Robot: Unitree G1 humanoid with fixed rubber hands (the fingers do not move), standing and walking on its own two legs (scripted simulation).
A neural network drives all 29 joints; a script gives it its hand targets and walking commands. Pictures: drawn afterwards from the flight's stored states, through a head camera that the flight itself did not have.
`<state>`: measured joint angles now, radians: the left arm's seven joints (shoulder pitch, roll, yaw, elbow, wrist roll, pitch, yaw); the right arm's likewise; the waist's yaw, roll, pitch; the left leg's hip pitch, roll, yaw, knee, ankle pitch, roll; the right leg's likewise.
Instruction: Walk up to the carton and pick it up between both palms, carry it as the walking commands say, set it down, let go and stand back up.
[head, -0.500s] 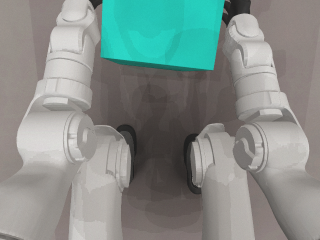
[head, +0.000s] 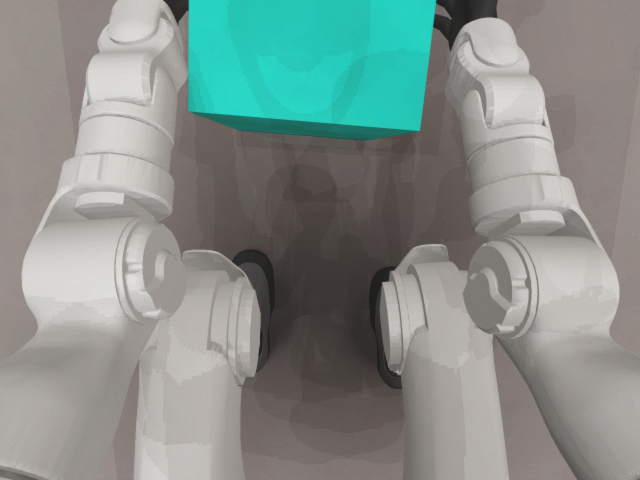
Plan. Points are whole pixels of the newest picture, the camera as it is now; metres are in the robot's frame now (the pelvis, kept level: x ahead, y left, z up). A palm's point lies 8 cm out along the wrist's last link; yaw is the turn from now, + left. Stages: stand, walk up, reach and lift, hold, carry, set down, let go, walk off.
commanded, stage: set down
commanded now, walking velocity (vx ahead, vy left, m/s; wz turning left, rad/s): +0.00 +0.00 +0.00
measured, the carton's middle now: (310, 31) +0.55 +0.02 -0.23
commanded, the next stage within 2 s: none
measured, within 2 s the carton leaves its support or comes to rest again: neither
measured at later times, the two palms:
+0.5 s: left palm (153, 3) +0.55 +0.17 -0.15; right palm (466, 21) +0.54 -0.13 -0.16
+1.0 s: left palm (142, 23) +0.53 +0.18 -0.16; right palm (513, 20) +0.54 -0.17 -0.16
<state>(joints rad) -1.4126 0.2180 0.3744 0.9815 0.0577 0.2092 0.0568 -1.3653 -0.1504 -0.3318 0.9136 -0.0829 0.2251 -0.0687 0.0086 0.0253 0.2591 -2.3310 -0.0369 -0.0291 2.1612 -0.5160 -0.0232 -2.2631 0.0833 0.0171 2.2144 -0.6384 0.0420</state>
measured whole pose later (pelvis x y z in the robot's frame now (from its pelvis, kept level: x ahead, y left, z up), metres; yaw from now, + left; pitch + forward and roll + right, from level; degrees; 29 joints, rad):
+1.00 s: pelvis +0.00 +0.00 +0.01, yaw +0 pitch +38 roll -1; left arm -1.41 0.35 0.12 1.14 -0.19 0.04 0.12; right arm -1.42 -0.33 -0.10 1.10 0.19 0.05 -0.12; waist 0.00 0.00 0.31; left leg -2.30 -0.04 -0.04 2.14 -0.51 -0.03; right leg -2.23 0.09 0.01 2.19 -0.63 0.04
